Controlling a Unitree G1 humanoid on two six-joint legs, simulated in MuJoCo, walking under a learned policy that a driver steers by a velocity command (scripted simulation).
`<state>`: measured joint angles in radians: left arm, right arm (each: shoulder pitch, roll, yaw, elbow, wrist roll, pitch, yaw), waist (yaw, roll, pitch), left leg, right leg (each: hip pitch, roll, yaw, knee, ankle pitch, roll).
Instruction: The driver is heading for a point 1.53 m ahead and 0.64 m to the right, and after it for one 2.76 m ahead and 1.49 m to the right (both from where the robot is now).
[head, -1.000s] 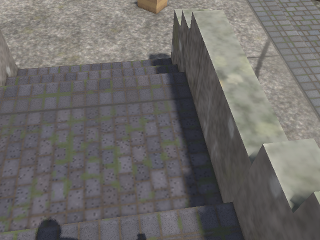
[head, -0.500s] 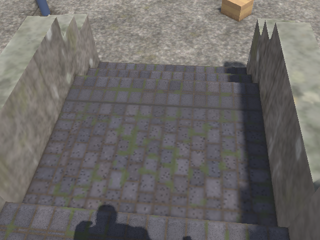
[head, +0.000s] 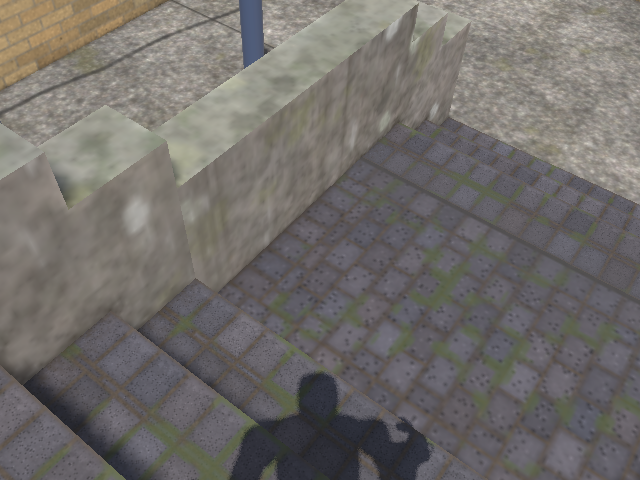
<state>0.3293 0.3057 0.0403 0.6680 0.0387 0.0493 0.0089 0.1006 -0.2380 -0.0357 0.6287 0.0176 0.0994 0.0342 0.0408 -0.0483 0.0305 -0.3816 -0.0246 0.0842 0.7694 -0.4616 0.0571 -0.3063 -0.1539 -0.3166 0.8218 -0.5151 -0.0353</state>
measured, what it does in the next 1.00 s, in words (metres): goes down, turning right: right foot 0.16 m lower, then left foot 0.16 m lower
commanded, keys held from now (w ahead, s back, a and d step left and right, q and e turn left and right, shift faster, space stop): w+e+shift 1.00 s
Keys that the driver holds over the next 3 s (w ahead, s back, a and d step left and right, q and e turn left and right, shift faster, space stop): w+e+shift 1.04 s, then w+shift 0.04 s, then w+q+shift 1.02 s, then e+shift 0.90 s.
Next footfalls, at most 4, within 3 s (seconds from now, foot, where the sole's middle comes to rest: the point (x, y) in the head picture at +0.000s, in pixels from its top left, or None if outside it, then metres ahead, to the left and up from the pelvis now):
0.56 right None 0.30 -0.13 -0.91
1.00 left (364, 441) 0.69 -0.09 -1.07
1.44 right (513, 430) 0.81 -0.55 -1.24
1.82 left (514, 310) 1.24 -0.62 -1.24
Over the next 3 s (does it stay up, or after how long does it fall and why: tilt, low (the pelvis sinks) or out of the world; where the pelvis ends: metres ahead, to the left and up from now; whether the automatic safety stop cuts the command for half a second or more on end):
stays up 1.59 -0.72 -0.46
